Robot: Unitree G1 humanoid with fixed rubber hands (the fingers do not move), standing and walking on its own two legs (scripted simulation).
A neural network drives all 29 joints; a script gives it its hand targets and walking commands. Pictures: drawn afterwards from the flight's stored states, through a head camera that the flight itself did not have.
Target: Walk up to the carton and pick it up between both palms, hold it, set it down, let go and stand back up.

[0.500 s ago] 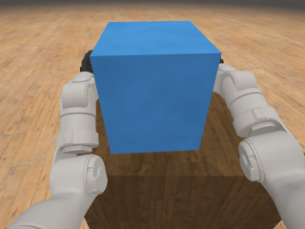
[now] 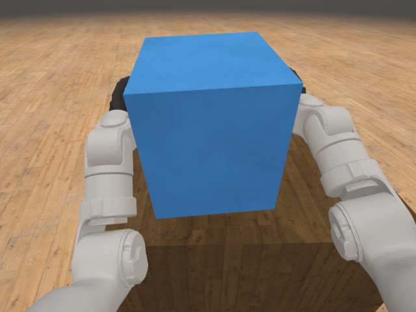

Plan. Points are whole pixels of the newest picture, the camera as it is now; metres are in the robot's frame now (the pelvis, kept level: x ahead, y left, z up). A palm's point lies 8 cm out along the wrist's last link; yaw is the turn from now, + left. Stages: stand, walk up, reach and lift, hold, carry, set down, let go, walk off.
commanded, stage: hold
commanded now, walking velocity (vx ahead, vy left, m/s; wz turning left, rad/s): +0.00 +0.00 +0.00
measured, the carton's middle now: (208, 121) +0.39 +0.00 +0.25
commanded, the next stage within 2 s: none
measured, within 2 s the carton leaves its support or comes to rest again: neither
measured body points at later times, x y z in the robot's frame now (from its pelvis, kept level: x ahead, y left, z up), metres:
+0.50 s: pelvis -0.01 +0.00 +0.00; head -0.10 +0.02 +0.44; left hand +0.38 +0.16 +0.28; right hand +0.38 -0.16 +0.29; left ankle +0.03 +0.11 -0.75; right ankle -0.02 -0.12 -0.75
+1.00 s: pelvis +0.00 +0.00 +0.00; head -0.09 +0.02 +0.44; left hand +0.38 +0.16 +0.27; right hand +0.38 -0.16 +0.29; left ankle +0.03 +0.11 -0.75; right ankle -0.02 -0.12 -0.75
